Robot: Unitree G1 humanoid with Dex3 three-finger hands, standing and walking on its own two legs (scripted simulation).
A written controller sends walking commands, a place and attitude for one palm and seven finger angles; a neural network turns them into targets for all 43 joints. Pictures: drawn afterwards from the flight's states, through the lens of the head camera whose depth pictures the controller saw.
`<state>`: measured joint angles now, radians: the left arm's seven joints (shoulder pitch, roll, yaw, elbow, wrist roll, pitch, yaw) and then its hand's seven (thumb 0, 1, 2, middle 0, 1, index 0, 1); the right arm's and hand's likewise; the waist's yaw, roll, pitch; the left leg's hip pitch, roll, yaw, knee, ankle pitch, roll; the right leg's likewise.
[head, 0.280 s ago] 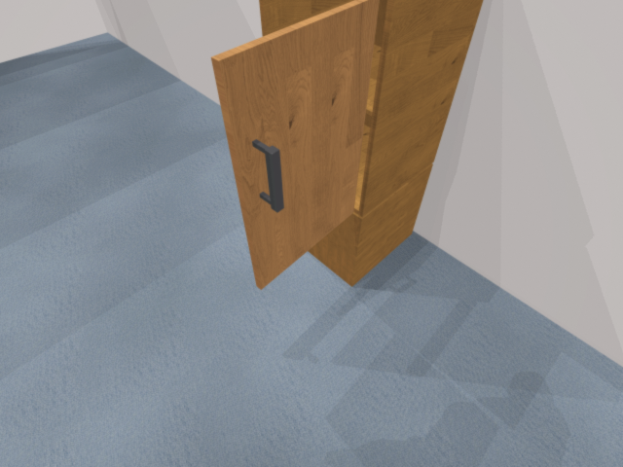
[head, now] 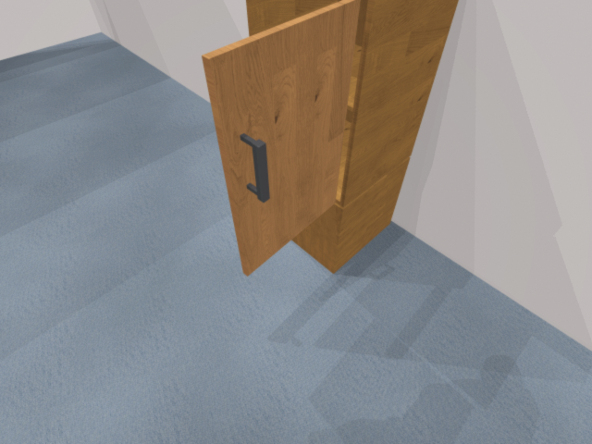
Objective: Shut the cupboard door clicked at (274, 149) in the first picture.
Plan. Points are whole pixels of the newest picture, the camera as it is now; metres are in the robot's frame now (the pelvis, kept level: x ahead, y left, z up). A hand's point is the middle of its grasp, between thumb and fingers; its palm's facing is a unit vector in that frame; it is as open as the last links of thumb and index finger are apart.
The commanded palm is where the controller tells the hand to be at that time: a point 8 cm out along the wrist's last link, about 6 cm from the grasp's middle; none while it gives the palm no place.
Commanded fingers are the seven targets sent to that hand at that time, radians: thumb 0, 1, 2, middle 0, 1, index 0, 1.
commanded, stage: look at it before walking up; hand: left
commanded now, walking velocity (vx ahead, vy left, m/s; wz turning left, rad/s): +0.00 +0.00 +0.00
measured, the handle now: (255, 168) +0.60 +0.12 +0.01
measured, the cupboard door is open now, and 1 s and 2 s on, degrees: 93 93 93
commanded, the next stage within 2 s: walk around to get in front in 0.56 s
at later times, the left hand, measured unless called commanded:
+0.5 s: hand out of the picture +0.03 +0.22 -0.17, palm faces +0.01 -0.96 -0.29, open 7.3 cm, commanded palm none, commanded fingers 0.00 0.90 0.90 -0.20 -0.30 -0.20 -0.30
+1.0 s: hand out of the picture +0.04 +0.20 -0.18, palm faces -0.08 -0.97 -0.23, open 7.3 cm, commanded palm none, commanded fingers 0.00 0.90 0.90 -0.20 -0.30 -0.20 -0.30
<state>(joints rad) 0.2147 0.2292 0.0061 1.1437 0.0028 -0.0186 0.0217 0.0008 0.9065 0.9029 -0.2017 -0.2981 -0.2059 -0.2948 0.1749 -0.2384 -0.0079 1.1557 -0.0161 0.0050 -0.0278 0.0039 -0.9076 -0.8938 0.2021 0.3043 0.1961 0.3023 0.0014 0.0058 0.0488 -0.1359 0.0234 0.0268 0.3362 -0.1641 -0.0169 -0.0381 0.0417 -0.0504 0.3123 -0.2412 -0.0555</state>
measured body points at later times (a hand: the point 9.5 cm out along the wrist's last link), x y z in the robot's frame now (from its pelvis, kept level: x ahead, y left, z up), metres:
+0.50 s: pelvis +0.00 +0.00 +0.00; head +0.01 -0.01 +0.45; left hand +0.03 +0.27 -0.14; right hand +0.04 -0.26 -0.15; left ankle +0.01 +0.13 -0.75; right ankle -0.04 -0.08 -0.75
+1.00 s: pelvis -0.01 +0.01 -0.01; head +0.02 +0.01 +0.44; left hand +0.05 +0.26 -0.17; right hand +0.01 -0.25 -0.16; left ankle +0.01 +0.13 -0.75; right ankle -0.04 -0.08 -0.75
